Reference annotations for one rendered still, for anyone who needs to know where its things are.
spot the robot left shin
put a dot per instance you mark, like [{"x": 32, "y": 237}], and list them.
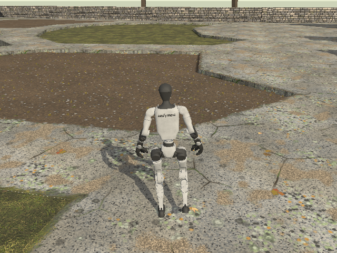
[{"x": 159, "y": 192}]

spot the robot torso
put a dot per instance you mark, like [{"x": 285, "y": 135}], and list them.
[{"x": 167, "y": 125}]

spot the right robot forearm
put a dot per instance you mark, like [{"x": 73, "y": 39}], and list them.
[{"x": 195, "y": 137}]

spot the robot right hand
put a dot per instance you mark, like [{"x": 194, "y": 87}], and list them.
[{"x": 196, "y": 147}]

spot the left robot upper arm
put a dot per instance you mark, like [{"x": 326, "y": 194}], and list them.
[{"x": 147, "y": 121}]

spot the robot left hand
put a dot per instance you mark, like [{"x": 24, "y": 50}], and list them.
[{"x": 143, "y": 149}]

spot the left robot forearm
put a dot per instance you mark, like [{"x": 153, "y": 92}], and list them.
[{"x": 141, "y": 140}]

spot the right robot upper arm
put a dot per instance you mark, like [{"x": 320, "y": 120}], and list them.
[{"x": 187, "y": 119}]

